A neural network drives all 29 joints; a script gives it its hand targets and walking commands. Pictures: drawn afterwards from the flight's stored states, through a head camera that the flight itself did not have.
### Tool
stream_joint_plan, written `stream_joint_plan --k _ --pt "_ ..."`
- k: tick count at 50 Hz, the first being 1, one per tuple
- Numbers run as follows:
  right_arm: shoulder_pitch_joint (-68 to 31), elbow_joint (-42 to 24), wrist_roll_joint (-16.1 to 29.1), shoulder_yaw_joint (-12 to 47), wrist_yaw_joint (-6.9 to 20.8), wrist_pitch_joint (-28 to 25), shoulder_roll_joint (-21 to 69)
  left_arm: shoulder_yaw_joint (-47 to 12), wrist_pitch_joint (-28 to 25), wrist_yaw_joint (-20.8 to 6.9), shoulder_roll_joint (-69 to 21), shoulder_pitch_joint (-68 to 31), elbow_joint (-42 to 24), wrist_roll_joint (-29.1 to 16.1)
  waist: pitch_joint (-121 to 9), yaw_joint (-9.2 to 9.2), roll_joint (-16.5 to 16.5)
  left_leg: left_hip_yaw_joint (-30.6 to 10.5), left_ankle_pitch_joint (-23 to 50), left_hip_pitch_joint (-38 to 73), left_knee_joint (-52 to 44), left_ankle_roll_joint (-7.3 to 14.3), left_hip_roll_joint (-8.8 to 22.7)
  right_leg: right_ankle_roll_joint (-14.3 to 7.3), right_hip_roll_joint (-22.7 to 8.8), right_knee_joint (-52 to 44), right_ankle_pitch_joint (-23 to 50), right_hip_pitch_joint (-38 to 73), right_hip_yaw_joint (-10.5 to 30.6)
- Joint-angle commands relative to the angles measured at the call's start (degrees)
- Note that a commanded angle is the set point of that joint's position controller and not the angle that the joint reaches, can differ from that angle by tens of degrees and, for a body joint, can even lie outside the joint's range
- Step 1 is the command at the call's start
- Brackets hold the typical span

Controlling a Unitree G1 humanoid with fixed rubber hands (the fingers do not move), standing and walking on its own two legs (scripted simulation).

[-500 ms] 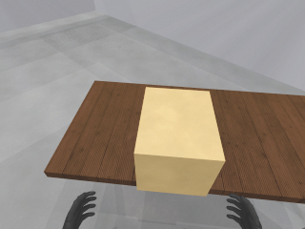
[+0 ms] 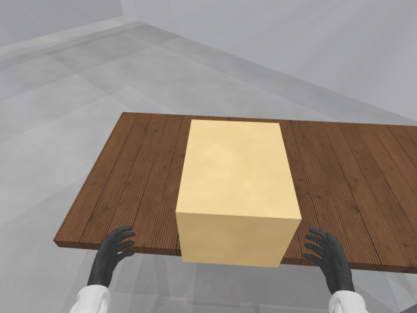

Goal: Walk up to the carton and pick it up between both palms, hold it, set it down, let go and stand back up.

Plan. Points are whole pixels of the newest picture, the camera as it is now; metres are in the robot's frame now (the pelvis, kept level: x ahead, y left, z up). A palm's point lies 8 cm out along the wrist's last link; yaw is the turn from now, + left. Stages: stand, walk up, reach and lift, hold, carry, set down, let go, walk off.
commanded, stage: reach and lift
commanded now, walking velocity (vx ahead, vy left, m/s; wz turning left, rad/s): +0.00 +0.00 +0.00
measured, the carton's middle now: (232, 189) +0.43 -0.04 -0.03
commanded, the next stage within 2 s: none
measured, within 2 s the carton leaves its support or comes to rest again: neither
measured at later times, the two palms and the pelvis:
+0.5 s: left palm (113, 213) +0.30 +0.21 +0.05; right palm (337, 228) +0.28 -0.22 +0.04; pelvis +0.01 +0.00 +0.01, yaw -1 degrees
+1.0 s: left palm (122, 166) +0.38 +0.19 +0.10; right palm (340, 185) +0.35 -0.23 +0.09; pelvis +0.00 +0.00 +0.01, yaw -2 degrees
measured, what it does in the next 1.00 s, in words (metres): stands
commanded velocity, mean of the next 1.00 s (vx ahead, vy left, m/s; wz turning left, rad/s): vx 0.00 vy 0.00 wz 0.00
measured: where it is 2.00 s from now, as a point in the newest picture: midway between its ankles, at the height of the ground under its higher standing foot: outside the picture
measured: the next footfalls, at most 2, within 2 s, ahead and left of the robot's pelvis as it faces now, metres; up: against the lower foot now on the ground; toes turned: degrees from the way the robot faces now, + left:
none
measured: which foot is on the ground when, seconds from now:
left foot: down 0.00-1.00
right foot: down 0.00-1.00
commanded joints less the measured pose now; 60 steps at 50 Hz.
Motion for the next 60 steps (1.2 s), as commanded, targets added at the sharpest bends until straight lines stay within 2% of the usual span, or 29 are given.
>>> stream_joint_plan --k 1,6,9,11,12,14,15,16,17,21,22,24,26,27,28,31,34,36,37,38,39,42,44,47,52,54,56,57,60 --pt "-9.01 -10.11 0.72 -1.87 -0.72 1.62 -7.06 3.26 0.98 -0.1 6.41 -11.04 -9.99 0.11 -6.96 -1.12 0.9 -1.94 13.3 2.03 -6.06 -2.44 0.02 -0.01 -0.93 -6.85 14.73 3.22 4.05" --pt "-11.52 -12.94 1.4 -1.89 -1.57 5.86 -8.07 5.01 6.26 -0.33 6.06 -13.93 -14.35 1.97 -7.96 0.08 4.27 -2.32 18.77 5.57 -6.85 -3.18 0.02 -0.34 -0.31 -8.35 16.69 2.71 4.02" --pt "-14.11 -19.67 0.97 -1.22 -1.91 7.73 -8.17 5.5 8.32 -0.64 6.66 -16.68 -16.39 1.3 -10.06 -0.32 1.43 -1.98 17.53 6.16 -7.7 -2.14 -0.27 0.24 -0.6 -8.79 18.48 3.7 4.27" --pt "-14.46 -19.15 0.67 -1.36 -1.94 9.85 -7.32 5.81 9.81 -0.55 5.93 -17.58 -15.68 0.96 -7.59 0.42 0.62 -1.69 16.26 5.91 -8.82 -1.68 -0.41 0.66 -0.61 -9.61 16.4 2.9 4.28" --pt "-16.73 -19.73 0.41 -2.47 -2.15 10.76 -8.11 6.5 10.87 -0.87 6.77 -20.46 -15.93 1.1 -8.72 -0.53 0.07 -1.9 15.84 6.04 -9.01 -1.62 -0.38 0.68 -0.72 -9.96 17.07 3.09 4.28" --pt "-16.24 -19.39 1.62 -1.38 -2.27 12.29 -6.89 7.29 12.82 -0.94 6.34 -20.37 -15.15 1.91 -8.72 0.4 2.25 -1.22 16.6 7.33 -9.48 -1.4 -0.48 0.58 -0.78 -10.45 17.08 2.97 4.55" --pt "-18.43 -20.36 1.0 -1.37 -2.51 13.18 -7.92 6.48 13.94 -1.27 5.8 -21.88 -14.57 1.09 -8.93 -0.26 0.37 -1.53 16.19 7.54 -9.36 -1.17 -0.23 0.72 -0.91 -10.49 17.63 2.9 4.49" --pt "-18.73 -19.66 1.02 -2.25 -2.79 14.02 -8.47 7.2 14.67 -1.08 5.96 -23.72 -17.14 2.14 -9.55 -0.3 1.68 -1.59 17.31 8.1 -9.61 -1.73 -0.19 0.73 -0.78 -10.18 18.25 2.98 4.22" --pt "-20.05 -20.97 1.21 -2.06 -2.84 14.48 -8.83 7.34 15.55 -1.01 5.91 -23.27 -17.24 1.62 -10.96 0.44 1.13 -1.75 18.26 8.57 -9.38 -1.9 -0.03 0.62 -0.36 -10.39 18.83 3.24 3.92" --pt "-23.75 -23.25 0.89 -3.57 -3.37 16.5 -10.7 8.44 18.95 -1.23 6.58 -27.96 -19.25 1.81 -13.49 -0.27 0.66 -1.71 20.75 9.46 -9.58 -2.27 0.21 0.9 0.29 -10.8 20.14 3.27 3.41" --pt "-24.56 -21.5 1.84 -3.22 -3.22 17.0 -10.45 8.48 19.92 -1.12 5.82 -28.58 -18.6 2.34 -12.69 0.29 1.18 -1.79 21.98 9.9 -9.26 -2.28 0.5 0.64 0.55 -10.49 20.04 2.67 3.28" --pt "-24.92 -19.69 1.2 -4.63 -3.39 17.93 -11.49 9.24 21.88 -1.17 5.39 -29.7 -20.42 3.6 -14.24 -1.27 1.99 -1.47 25.04 12.42 -8.75 -3.14 0.46 0.48 0.84 -11.18 21.98 3.04 2.69" --pt "-26.02 -19.8 2.09 -3.43 -3.42 18.98 -11.57 9.57 24.13 -1.65 5.24 -30.15 -21.42 3.46 -13.78 -0.83 1.36 -1.48 26.44 14.2 -8.73 -3.06 0.19 0.93 0.79 -11.86 22.65 2.1 2.74" --pt "-27.64 -20.33 2.34 -3.46 -3.45 19.62 -11.63 10.12 25.16 -1.89 6.14 -32.05 -21.64 3.59 -14.09 -1.3 1.34 -1.37 24.71 12.66 -8.83 -2.5 0.27 0.79 0.81 -11.93 22.09 2.84 2.67" --pt "-30.49 -22.33 1.89 -3.85 -3.59 20.11 -12.27 10.76 25.7 -1.96 6.4 -33.78 -21.8 3.56 -16.48 -0.18 0.54 -0.86 23.63 11.56 -9.23 -2.1 0.13 1.43 0.78 -11.66 22.16 3.41 2.71" --pt "-31.62 -20.66 3.45 -2.68 -3.41 21.28 -11.96 11.63 27.11 -1.59 7.1 -36.5 -21.53 4.6 -16.94 -0.03 2.5 -0.7 23.53 10.7 -9.35 -1.94 -0.12 1.56 0.73 -11.2 22.15 3.32 2.89" --pt "-33.61 -21.82 3.34 -2.92 -3.79 22.0 -11.37 11.43 27.47 -2.2 7.51 -39.18 -21.57 2.84 -18.78 -1.02 0.74 -0.49 22.35 11.18 -9.0 -1.21 -0.24 2.2 0.41 -11.3 24.0 2.85 3.04" --pt "-39.03 -17.82 2.62 -2.94 -4.13 23.22 -12.04 11.49 28.24 -2.73 7.57 -43.19 -14.57 2.45 -16.55 -0.8 -0.09 -0.68 18.95 7.94 -9.68 -0.8 -0.18 2.41 0.07 -11.18 21.74 1.83 2.88" --pt "-39.45 -17.97 2.58 -3.42 -4.24 23.38 -12.93 11.44 28.22 -2.59 7.23 -45.15 -16.55 2.52 -19.55 -1.36 1.81 -0.95 20.03 8.71 -9.42 -1.42 -0.09 2.25 0.22 -10.86 22.57 2.64 2.79" --pt "-40.45 -20.29 3.57 -3.4 -4.34 23.29 -12.82 11.51 28.24 -2.36 7.96 -45.22 -18.71 2.22 -21.3 -0.82 0.77 -0.66 20.98 10.2 -9.26 -1.14 -0.03 2.25 0.55 -10.46 23.12 2.8 2.51" --pt "-40.23 -19.34 3.7 -2.96 -4.3 23.41 -12.61 11.41 28.66 -2.24 7.77 -45.55 -18.42 2.55 -21.43 -1.17 1.93 -0.76 22.67 10.41 -8.56 -1.3 -0.13 2.25 0.43 -10.51 24.91 2.79 2.84" --pt "-46.11 -18.14 3.04 -3.75 -4.71 25.1 -14.73 12.51 30.88 -2.18 9.19 -50.36 -15.78 2.68 -21.03 -0.85 0.48 -0.27 20.58 7.44 -8.65 -1.22 -0.33 2.6 0.93 -10.51 23.01 2.63 1.99" --pt "-47.74 -16.03 3.35 -3.82 -4.86 25.67 -14.48 12.24 31.98 -2.42 8.74 -51.97 -13.95 3.34 -23.2 -1.36 0.92 -0.29 23.98 8.7 -7.93 -1.48 -0.23 2.64 0.78 -9.62 27.71 3.82 2.32" --pt "-50.45 -15.72 5.22 -3.01 -4.84 26.25 -16.07 12.94 32.75 -1.81 10.23 -55.87 -17.64 3.22 -28.96 -1.23 2.37 -0.62 26.21 10.77 -6.85 -2.19 -0.09 2.78 1.24 -9.39 29.6 3.35 1.87" --pt "-55.1 -11.4 5.61 -1.39 -4.89 27.43 -16.31 13.75 34.13 -2.33 10.67 -58.77 -10.61 3.37 -26.8 -1.3 -0.57 0.0 21.56 7.74 -7.51 -0.47 -0.55 4.05 0.79 -9.14 30.15 4.47 2.4" --pt "-58.2 -8.48 5.9 -2.21 -4.93 27.34 -16.58 12.85 33.47 -1.95 10.59 -62.04 -9.02 3.3 -28.13 -1.34 1.74 -0.43 23.28 7.53 -7.07 -1.2 -0.19 3.54 0.99 -8.24 31.42 3.34 2.09" --pt "-65.34 -4.74 5.84 -3.08 -4.27 28.3 -17.47 11.05 32.82 -1.35 11.2 -70.16 -5.28 1.85 -26.86 -1.9 2.35 -1.05 16.57 6.41 -7.61 -1.48 0.54 2.55 1.07 -9.77 20.65 -2.03 1.31" --pt "-66.9 -6.32 5.68 -3.75 -3.96 28.21 -18.02 10.48 32.21 -0.62 11.53 -71.77 -6.64 0.69 -29.38 -1.22 2.34 -0.92 16.57 6.83 -7.22 -1.18 0.61 2.36 1.04 -9.66 20.25 -3.64 1.15" --pt "-68.08 -3.48 5.54 -2.73 -3.6 27.95 -18.32 10.25 31.75 -0.43 11.71 -71.55 -0.79 1.0 -34.21 -1.26 1.23 -1.14 22.41 8.5 -4.84 -1.29 0.53 2.84 1.4 -8.42 27.52 -2.57 1.05"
